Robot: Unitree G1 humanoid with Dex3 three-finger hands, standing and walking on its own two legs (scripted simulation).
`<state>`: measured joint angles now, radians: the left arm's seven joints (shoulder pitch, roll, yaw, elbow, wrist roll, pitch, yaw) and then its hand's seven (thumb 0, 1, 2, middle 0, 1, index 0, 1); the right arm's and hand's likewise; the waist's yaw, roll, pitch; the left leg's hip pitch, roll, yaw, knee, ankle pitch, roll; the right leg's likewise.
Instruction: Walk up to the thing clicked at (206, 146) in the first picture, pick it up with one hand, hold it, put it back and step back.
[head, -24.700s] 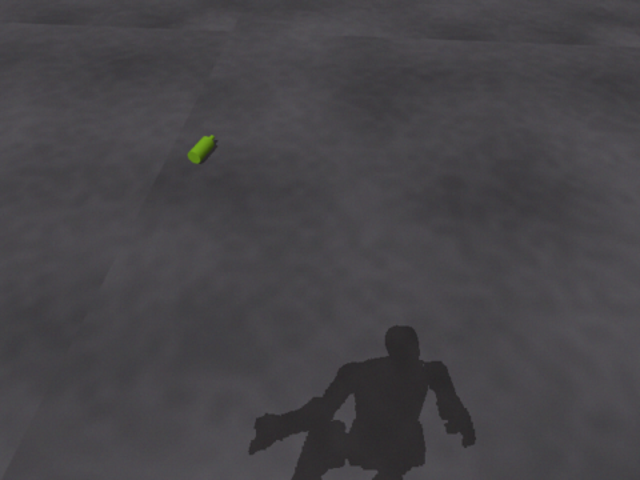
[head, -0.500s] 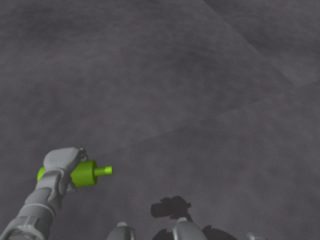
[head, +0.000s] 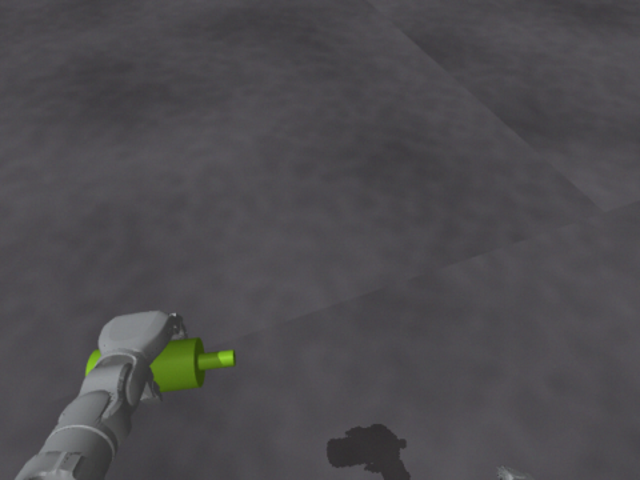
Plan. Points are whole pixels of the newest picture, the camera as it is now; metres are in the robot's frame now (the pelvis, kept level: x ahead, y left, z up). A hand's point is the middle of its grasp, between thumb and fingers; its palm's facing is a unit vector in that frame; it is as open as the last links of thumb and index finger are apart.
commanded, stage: hold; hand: left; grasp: from above
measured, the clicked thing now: (167, 366) +0.32 +0.21 -0.11
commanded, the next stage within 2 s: crouch in 1.78 s
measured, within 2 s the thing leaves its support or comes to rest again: neither
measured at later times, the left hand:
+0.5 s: hand (138, 365) +0.30 +0.22 -0.04, palm faces -0.46 -0.04 -0.89, open 9.8 cm
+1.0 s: hand (135, 375) +0.28 +0.22 -0.02, palm faces -0.45 -0.05 -0.89, open 9.8 cm
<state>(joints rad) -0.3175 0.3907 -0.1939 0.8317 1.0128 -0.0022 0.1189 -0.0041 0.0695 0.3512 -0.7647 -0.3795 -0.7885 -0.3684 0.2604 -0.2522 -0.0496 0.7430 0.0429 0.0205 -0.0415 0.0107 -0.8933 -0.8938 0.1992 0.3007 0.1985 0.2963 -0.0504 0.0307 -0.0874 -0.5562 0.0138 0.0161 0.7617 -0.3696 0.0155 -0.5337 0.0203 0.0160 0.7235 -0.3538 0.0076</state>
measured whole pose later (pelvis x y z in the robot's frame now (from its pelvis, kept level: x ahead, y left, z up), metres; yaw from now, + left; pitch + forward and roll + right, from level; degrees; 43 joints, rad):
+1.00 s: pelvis -0.01 +0.00 +0.02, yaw -1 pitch +2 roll +0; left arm -0.24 0.40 -0.21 0.67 1.00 -0.02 0.00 -0.01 0.04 0.40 -0.73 -0.46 -0.75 -0.45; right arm 0.20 -0.26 -0.04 0.70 0.06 0.06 -0.06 0.01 -0.90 -0.90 0.20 0.30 0.20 0.30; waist 0.00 0.05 -0.02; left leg -0.30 0.01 0.03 0.53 -0.25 0.01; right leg -0.30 0.01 0.03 0.52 -0.25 0.00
